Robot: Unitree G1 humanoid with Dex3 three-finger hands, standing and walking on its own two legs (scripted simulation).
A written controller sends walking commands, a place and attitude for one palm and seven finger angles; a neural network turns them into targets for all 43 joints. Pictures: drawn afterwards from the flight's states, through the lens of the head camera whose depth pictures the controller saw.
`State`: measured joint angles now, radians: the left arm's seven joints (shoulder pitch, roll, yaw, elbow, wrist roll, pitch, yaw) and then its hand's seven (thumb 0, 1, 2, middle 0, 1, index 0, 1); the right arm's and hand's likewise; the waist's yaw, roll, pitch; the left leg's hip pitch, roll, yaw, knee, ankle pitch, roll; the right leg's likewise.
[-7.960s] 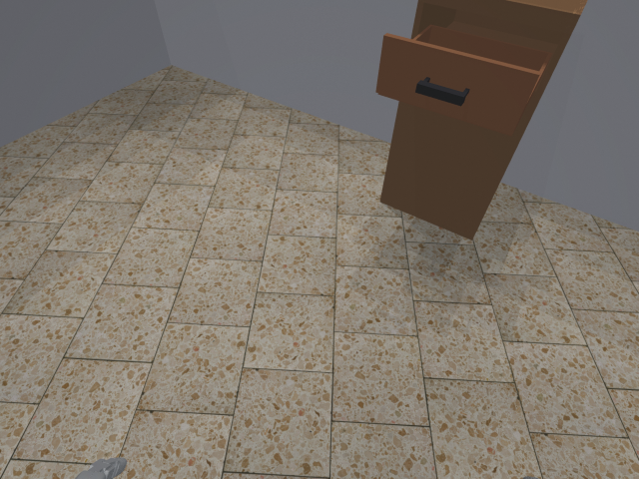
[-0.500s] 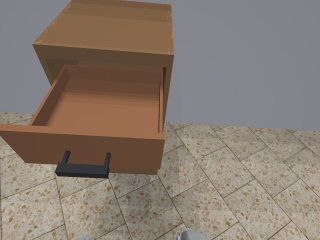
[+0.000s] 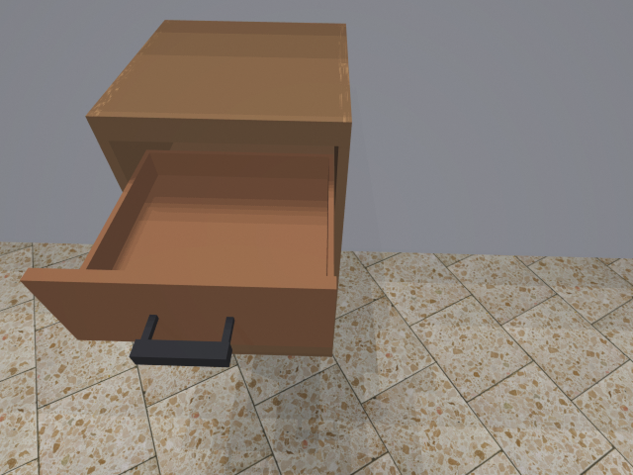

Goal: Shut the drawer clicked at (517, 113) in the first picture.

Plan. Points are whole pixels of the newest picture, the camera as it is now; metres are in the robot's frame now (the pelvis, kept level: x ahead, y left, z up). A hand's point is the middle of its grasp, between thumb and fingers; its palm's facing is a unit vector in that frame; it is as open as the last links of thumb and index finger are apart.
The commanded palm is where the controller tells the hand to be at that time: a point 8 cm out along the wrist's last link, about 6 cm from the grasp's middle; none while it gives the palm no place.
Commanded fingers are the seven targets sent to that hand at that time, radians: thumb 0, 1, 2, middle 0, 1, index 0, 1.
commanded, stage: look again from close up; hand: left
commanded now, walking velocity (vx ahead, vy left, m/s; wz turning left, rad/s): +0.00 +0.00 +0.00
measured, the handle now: (186, 338) +0.29 +0.20 +0.00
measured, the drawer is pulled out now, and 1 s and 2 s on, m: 0.30 0.29 0.29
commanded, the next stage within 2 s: raise the hand and make a fist in 0.48 s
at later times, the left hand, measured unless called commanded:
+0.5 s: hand out of the picture +0.00 +0.18 -0.17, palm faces +0.01 -0.98 -0.18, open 7.4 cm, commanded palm none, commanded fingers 0.00 0.90 0.90 -0.20 -0.30 -0.20 -0.30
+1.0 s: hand (181, 474) +0.13 +0.17 -0.02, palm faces +0.06 -1.00 -0.02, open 6.2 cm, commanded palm +0.12 +0.23 -0.02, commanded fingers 0.00 0.90 0.90 -0.64 -0.78 -0.64 -0.78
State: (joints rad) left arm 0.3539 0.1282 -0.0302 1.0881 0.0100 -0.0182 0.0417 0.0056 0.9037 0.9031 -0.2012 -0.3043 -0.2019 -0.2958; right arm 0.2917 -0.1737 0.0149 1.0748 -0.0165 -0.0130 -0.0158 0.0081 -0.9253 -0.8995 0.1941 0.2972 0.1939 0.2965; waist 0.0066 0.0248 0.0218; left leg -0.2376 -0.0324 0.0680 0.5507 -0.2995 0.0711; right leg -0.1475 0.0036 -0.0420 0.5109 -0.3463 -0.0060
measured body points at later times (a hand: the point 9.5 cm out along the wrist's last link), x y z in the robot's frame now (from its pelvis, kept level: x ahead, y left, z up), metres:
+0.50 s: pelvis +0.01 +0.01 +0.01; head +0.01 +0.01 +0.46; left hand +0.00 +0.23 -0.16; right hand +0.01 -0.21 -0.15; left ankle +0.00 +0.07 -0.73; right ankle -0.04 -0.12 -0.73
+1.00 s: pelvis -0.05 -0.02 -0.07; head -0.03 -0.01 +0.38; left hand +0.12 +0.22 -0.01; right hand +0.18 -0.26 -0.10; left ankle +0.00 +0.07 -0.73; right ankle -0.02 -0.10 -0.73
